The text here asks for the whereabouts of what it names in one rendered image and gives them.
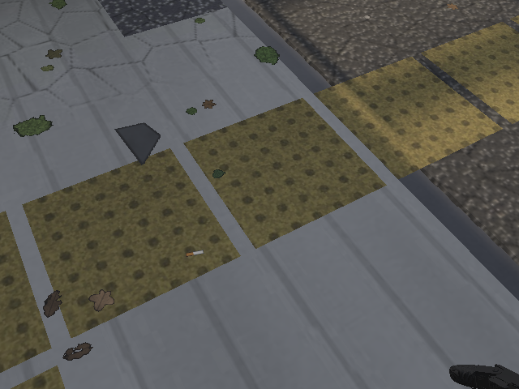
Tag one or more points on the robot right hand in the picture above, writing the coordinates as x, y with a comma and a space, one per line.
484, 377

